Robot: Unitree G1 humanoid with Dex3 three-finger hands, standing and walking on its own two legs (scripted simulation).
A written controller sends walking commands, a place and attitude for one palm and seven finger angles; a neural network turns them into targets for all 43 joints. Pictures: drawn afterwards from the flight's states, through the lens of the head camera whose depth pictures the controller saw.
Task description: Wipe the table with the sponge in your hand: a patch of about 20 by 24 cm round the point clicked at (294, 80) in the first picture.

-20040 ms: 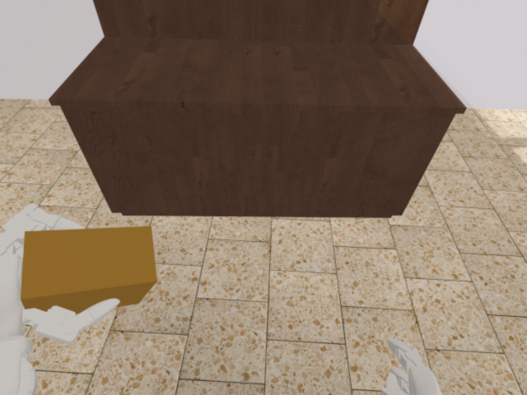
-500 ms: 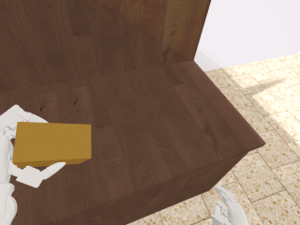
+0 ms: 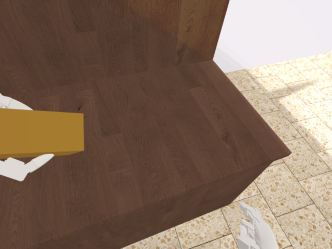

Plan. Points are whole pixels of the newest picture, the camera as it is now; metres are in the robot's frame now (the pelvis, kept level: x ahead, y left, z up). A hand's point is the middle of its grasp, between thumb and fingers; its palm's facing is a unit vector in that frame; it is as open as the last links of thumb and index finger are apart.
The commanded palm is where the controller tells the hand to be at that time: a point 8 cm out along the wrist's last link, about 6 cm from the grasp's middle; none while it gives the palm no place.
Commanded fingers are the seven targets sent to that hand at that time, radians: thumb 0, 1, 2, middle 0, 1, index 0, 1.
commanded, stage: come to a stop and stand still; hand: left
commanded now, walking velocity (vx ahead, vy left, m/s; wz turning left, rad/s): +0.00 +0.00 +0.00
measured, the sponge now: (52, 136) +0.27 +0.25 +0.16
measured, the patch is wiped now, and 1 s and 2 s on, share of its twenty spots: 0.00 0.00 0.00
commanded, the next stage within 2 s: look again from close up in 0.76 s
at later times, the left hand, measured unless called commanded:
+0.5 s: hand (33, 151) +0.23 +0.26 +0.16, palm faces +0.39 -0.86 -0.32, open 10.4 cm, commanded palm +0.17 +0.30 +0.17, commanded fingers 0.00 0.10 1.30 -1.20 -1.60 -1.20 -1.60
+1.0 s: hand (34, 156) +0.23 +0.26 +0.15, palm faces +0.38 -0.86 -0.35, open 10.4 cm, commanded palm +0.16 +0.30 +0.17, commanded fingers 0.00 0.10 1.30 -1.20 -1.60 -1.20 -1.60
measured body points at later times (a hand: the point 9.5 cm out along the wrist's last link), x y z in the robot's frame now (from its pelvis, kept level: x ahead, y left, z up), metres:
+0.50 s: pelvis +0.01 +0.01 +0.00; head +0.04 +0.04 +0.45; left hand +0.20 +0.31 +0.18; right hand +0.21 -0.20 -0.06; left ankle +0.01 +0.08 -0.74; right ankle +0.04 -0.12 -0.74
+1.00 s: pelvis +0.01 +0.01 +0.00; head +0.03 +0.04 +0.45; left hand +0.20 +0.31 +0.17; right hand +0.19 -0.20 -0.07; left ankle +0.01 +0.08 -0.74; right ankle +0.04 -0.12 -0.74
